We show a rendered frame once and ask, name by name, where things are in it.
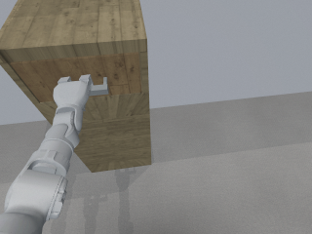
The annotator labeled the cabinet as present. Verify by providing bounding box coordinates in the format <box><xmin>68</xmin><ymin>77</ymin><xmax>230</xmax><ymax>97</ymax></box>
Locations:
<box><xmin>0</xmin><ymin>0</ymin><xmax>152</xmax><ymax>173</ymax></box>

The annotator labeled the left robot forearm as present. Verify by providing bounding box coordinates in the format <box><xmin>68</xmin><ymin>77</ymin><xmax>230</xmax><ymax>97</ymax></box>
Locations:
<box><xmin>4</xmin><ymin>103</ymin><xmax>84</xmax><ymax>211</ymax></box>

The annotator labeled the robot left upper arm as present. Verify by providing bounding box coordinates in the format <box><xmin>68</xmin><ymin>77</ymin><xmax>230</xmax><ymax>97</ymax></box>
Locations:
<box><xmin>0</xmin><ymin>169</ymin><xmax>68</xmax><ymax>234</ymax></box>

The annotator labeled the robot left hand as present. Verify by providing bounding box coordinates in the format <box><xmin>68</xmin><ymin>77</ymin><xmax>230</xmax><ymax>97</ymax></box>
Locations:
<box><xmin>53</xmin><ymin>74</ymin><xmax>94</xmax><ymax>112</ymax></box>

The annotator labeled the drawer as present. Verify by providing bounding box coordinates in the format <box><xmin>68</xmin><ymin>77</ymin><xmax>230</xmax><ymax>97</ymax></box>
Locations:
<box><xmin>10</xmin><ymin>52</ymin><xmax>142</xmax><ymax>102</ymax></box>

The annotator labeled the handle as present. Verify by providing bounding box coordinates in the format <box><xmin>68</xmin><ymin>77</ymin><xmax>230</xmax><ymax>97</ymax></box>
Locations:
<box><xmin>90</xmin><ymin>77</ymin><xmax>109</xmax><ymax>97</ymax></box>

